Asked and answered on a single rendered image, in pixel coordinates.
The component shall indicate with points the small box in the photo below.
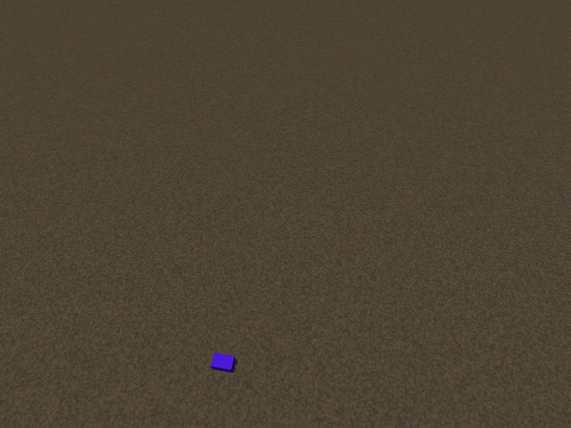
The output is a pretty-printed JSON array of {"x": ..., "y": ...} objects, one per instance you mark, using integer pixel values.
[{"x": 223, "y": 362}]

